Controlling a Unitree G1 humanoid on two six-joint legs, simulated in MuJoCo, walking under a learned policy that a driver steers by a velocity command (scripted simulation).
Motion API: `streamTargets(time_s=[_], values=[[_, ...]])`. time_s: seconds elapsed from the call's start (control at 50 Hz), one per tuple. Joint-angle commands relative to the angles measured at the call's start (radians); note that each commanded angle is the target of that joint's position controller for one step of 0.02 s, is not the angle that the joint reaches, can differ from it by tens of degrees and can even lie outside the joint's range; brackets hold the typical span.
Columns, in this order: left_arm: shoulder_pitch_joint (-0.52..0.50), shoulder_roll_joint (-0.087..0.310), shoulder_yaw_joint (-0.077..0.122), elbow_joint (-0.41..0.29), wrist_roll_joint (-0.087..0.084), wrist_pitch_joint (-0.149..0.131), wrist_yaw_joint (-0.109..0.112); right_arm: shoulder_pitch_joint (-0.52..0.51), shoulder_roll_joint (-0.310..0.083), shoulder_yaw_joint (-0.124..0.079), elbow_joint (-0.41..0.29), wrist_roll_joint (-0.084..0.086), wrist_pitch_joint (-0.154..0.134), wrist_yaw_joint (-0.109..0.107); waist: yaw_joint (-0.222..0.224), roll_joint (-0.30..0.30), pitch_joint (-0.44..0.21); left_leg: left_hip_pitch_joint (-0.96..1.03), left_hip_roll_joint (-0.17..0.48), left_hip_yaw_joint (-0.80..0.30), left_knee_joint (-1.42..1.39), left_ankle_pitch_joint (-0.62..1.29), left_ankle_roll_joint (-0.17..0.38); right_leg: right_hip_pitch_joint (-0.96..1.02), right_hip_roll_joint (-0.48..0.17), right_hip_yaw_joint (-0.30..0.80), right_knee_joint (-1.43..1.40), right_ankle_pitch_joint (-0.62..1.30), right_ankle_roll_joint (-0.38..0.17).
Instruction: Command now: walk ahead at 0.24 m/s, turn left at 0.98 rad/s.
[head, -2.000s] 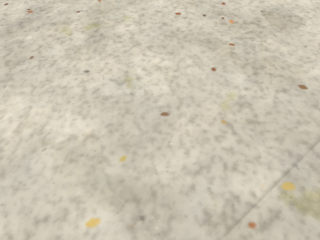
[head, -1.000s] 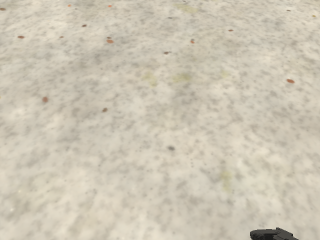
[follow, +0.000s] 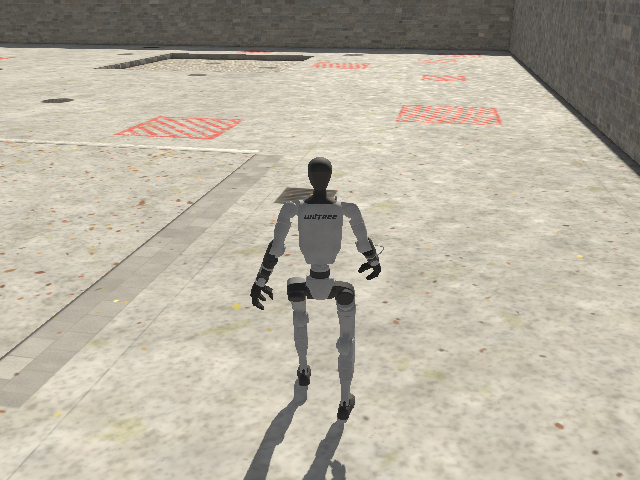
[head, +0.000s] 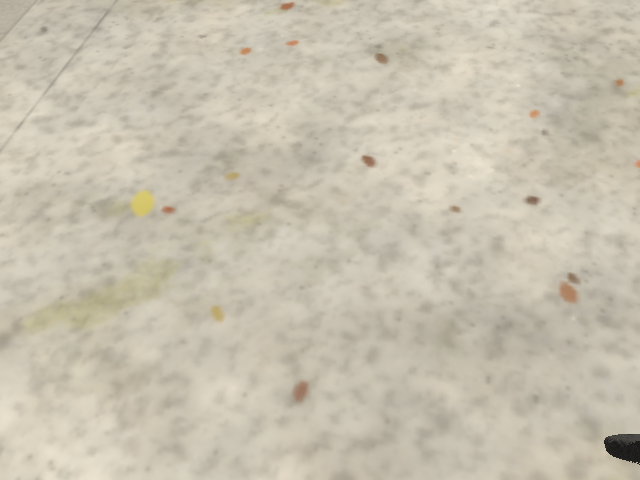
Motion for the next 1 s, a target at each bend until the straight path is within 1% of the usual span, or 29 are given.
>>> streamTargets(time_s=[0.02, 0.08, 0.1, 0.12, 0.14, 0.16, 0.18, 0.2, 0.22, 0.28, 0.3, 0.34, 0.42, 0.5, 0.52, 0.54, 0.56, 0.58, 0.6, 0.62, 0.64, 0.68, 0.84, 0.88, 0.92, 0.94, 0.96, 0.98, 1.0], values=[[-0.192, 0.096, 0.023, -0.114, -0.020, -0.026, -0.006, 0.196, 0.025, 0.014, -0.004, -0.001, 0.016, 0.021, -0.155, -0.145, -0.130, 0.397, -0.025, 0.048, -0.138, 0.155, 0.033, -0.163, -0.178, -0.003, -0.012, 0.702, -0.066], [-0.149, 0.136, 0.041, -0.129, -0.035, 0.011, -0.013, 0.340, -0.043, -0.019, 0.027, -0.022, 0.005, -0.005, -0.213, -0.083, -0.200, 0.576, -0.092, 0.048, -0.223, 0.055, 0.111, -0.138, -0.190, -0.009, 0.380, 0.705, -0.043], [-0.115, 0.107, 0.035, -0.129, -0.018, 0.028, -0.019, 0.384, -0.077, -0.034, 0.051, -0.026, -0.006, -0.027, -0.220, 0.013, -0.195, 0.681, -0.063, -0.045, -0.297, 0.137, 0.141, -0.257, -0.133, 0.000, 0.620, 0.253, -0.015], [-0.013, 0.027, 0.017, -0.144, 0.013, 0.052, -0.027, 0.296, -0.190, -0.051, 0.009, -0.004, -0.004, -0.046, -0.109, 0.208, -0.146, 0.694, 0.170, -0.378, -0.251, 0.825, 0.205, -0.454, 0.014, -0.016, 0.987, -0.439, 0.030], [0.109, 0.066, 0.019, -0.183, 0.023, 0.079, -0.005, 0.305, -0.254, -0.070, -0.058, 0.023, -0.004, -0.036, -0.109, 0.171, -0.438, 0.863, 0.377, -0.730, -0.369, 0.900, 0.400, -0.519, 0.078, 0.212, 1.118, -0.419, 0.056], [0.073, 0.081, 0.012, -0.163, 0.030, 0.093, 0.012, 0.238, -0.195, -0.058, -0.080, 0.024, 0.005, -0.048, -0.105, 0.060, -0.429, 0.773, 0.379, -0.719, -0.458, 0.521, 0.395, -0.525, 0.037, 0.253, 1.086, -0.320, 0.044], [0.001, 0.092, 0.013, -0.162, 0.026, 0.101, 0.022, 0.182, -0.112, -0.033, -0.074, 0.018, 0.006, -0.059, -0.095, 0.008, -0.301, 0.615, 0.327, -0.600, -0.486, 0.345, 0.352, -0.501, 0.010, 0.252, 1.008, -0.230, 0.030], [-0.032, 0.080, 0.011, -0.156, 0.031, 0.105, 0.027, 0.147, -0.047, -0.008, -0.050, 0.011, -0.001, -0.063, -0.062, -0.010, -0.237, 0.514, 0.262, -0.519, -0.495, 0.292, 0.297, -0.456, -0.010, 0.257, 0.919, -0.181, 0.014], [-0.007, 0.074, 0.008, -0.140, 0.030, 0.114, 0.027, 0.135, -0.013, 0.007, -0.033, 0.012, -0.012, -0.067, -0.041, 0.024, -0.212, 0.431, 0.229, -0.427, -0.498, 0.365, 0.264, -0.372, -0.017, 0.257, 0.843, -0.159, 0.000], [0.025, 0.005, -0.014, -0.095, 0.001, 0.135, 0.012, 0.137, 0.058, 0.046, 0.023, -0.015, -0.040, -0.068, -0.025, -0.003, -0.248, 0.330, 0.197, -0.257, -0.516, 0.504, 0.224, -0.166, 0.016, 0.248, 0.644, -0.137, -0.029], [0.009, -0.013, -0.020, -0.097, -0.007, 0.134, 0.007, 0.138, 0.048, 0.046, 0.039, -0.022, -0.044, -0.069, -0.030, 0.005, -0.242, 0.342, 0.191, -0.223, -0.518, 0.481, 0.209, -0.152, 0.024, 0.250, 0.558, -0.124, -0.038], [-0.031, 0.000, -0.013, -0.107, -0.008, 0.135, -0.001, 0.154, 0.007, 0.032, 0.056, -0.018, -0.038, -0.070, -0.053, 0.045, -0.233, 0.390, 0.205, -0.209, -0.518, 0.383, 0.207, -0.172, 0.052, 0.229, 0.497, -0.100, -0.051], [-0.086, 0.005, -0.002, -0.135, -0.001, 0.147, -0.021, 0.146, 0.000, 0.023, 0.052, -0.011, -0.008, -0.077, -0.068, 0.062, -0.188, 0.398, 0.242, -0.206, -0.539, 0.078, 0.210, -0.192, 0.069, 0.191, 0.421, -0.128, -0.060], [-0.023, -0.015, 0.002, -0.128, 0.002, 0.142, -0.038, 0.123, -0.019, 0.006, 0.054, 0.004, 0.008, -0.093, -0.027, 0.051, -0.153, 0.353, 0.228, -0.135, -0.455, -0.060, 0.133, -0.073, 0.106, 0.159, 0.145, -0.070, -0.102], [-0.005, 0.013, 0.009, -0.130, 0.014, 0.133, -0.040, 0.144, -0.011, 0.001, 0.061, 0.007, 0.011, -0.097, -0.021, -0.027, -0.112, 0.293, 0.183, -0.082, -0.346, -0.140, 0.070, -0.049, 0.063, 0.282, -0.016, -0.021, -0.130], [0.037, 0.103, 0.030, -0.138, 0.030, 0.124, -0.036, 0.158, 0.052, 0.011, 0.034, 0.001, 0.015, -0.094, -0.030, -0.247, -0.104, 0.089, 0.049, 0.042, -0.082, -0.399, -0.021, 0.017, -0.175, 0.669, -0.178, -0.146, -0.201], [0.093, 0.218, 0.073, -0.126, 0.022, 0.130, -0.027, 0.017, 0.045, 0.018, -0.036, -0.020, 0.011, -0.087, 0.032, -0.314, -0.024, -0.093, -0.081, -0.052, 0.028, -0.459, -0.035, -0.049, -0.254, 0.946, -0.299, -0.457, -0.320], [0.068, 0.168, 0.064, -0.126, 0.026, 0.136, -0.015, -0.025, 0.012, 0.011, -0.048, -0.025, -0.003, -0.071, 0.011, -0.202, 0.026, -0.126, -0.020, -0.131, 0.104, -0.344, -0.036, -0.075, -0.221, 0.926, -0.356, -0.681, -0.315], [0.009, 0.144, 0.056, -0.132, 0.014, 0.137, -0.009, -0.011, -0.002, 0.004, -0.036, -0.006, -0.016, -0.054, -0.026, -0.184, 0.047, -0.127, -0.005, -0.131, 0.109, -0.226, -0.048, -0.093, -0.178, 0.858, -0.362, -0.613, -0.285], [-0.026, 0.135, 0.056, -0.142, 0.012, 0.131, -0.011, 0.013, -0.003, 0.003, -0.014, -0.002, -0.027, -0.042, -0.045, -0.159, 0.027, -0.098, 0.003, -0.122, 0.106, -0.155, -0.063, -0.080, -0.134, 0.786, -0.347, -0.469, -0.258], [-0.031, 0.122, 0.055, -0.145, 0.006, 0.118, -0.014, 0.029, -0.003, 0.003, 0.004, -0.018, -0.033, -0.033, -0.042, -0.136, -0.004, -0.075, 0.003, -0.110, 0.119, -0.103, -0.077, -0.059, -0.093, 0.728, -0.324, -0.360, -0.246], [0.003, 0.106, 0.054, -0.136, -0.002, 0.096, -0.026, 0.038, 0.018, 0.009, 0.014, -0.027, -0.035, -0.023, -0.031, -0.095, -0.066, -0.048, -0.003, -0.102, 0.128, -0.060, -0.091, -0.015, -0.047, 0.676, -0.285, -0.254, -0.235], [0.090, 0.146, 0.075, -0.139, 0.000, 0.064, -0.028, -0.135, 0.007, 0.032, -0.050, -0.001, -0.052, -0.030, 0.055, -0.168, -0.064, 0.006, -0.028, -0.113, -0.177, -0.106, -0.134, 0.023, -0.003, 0.764, -0.212, -0.181, -0.271], [0.061, 0.159, 0.079, -0.151, 0.001, 0.061, -0.032, -0.156, -0.002, 0.036, -0.068, 0.007, -0.061, -0.032, 0.052, -0.176, -0.060, 0.082, -0.037, -0.119, -0.260, -0.149, -0.120, -0.009, -0.001, 0.800, -0.187, -0.176, -0.274], [-0.019, 0.159, 0.079, -0.174, 0.002, 0.056, -0.036, -0.093, -0.016, 0.035, -0.064, 0.024, -0.074, -0.042, 0.001, -0.175, -0.067, 0.288, -0.041, -0.127, -0.348, -0.145, -0.094, -0.124, 0.007, 0.822, -0.167, -0.145, -0.254], [-0.066, 0.153, 0.076, -0.184, 0.002, 0.053, -0.036, -0.015, -0.028, 0.030, -0.047, 0.030, -0.084, -0.052, -0.052, -0.152, -0.083, 0.465, -0.035, -0.122, -0.408, -0.109, -0.074, -0.224, 0.026, 0.809, -0.126, -0.121, -0.232], [-0.059, 0.116, 0.061, -0.172, 0.002, 0.042, -0.036, 0.117, -0.062, 0.018, -0.008, 0.014, -0.097, -0.066, -0.105, -0.099, -0.148, 0.668, -0.006, -0.102, -0.416, -0.088, -0.044, -0.294, 0.062, 0.737, -0.026, -0.067, -0.206], [-0.036, 0.053, 0.038, -0.162, -0.007, 0.019, -0.035, 0.287, -0.128, -0.003, 0.023, -0.018, -0.111, -0.081, -0.176, 0.025, -0.243, 0.879, 0.140, -0.248, -0.455, -0.251, 0.000, -0.384, 0.134, 0.605, 0.240, -0.027, -0.175], [-0.018, -0.025, 0.010, -0.206, -0.033, 0.003, -0.035, 0.393, -0.245, -0.031, 0.039, -0.048, -0.105, -0.085, -0.182, 0.284, -0.353, 1.057, 0.377, -0.757, -0.599, -0.686, 0.111, -0.612, 0.268, 0.432, 0.538, -0.196, -0.125]])
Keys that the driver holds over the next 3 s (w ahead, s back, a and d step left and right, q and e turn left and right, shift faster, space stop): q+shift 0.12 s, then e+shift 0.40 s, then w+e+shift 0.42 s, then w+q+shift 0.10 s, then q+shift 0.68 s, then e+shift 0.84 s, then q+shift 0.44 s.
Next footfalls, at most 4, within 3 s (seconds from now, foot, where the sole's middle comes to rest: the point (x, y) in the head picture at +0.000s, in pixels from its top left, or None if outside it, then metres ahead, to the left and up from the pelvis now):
0.10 left None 0.25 0.07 -0.77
0.52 right None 0.16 -0.12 -0.77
0.98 left None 0.38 0.04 -0.77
1.32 right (477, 410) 0.57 -0.25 -0.77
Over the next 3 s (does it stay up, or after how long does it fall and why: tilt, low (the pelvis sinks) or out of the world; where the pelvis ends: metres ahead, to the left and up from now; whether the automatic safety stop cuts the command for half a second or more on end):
stays up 0.57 -0.11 0.01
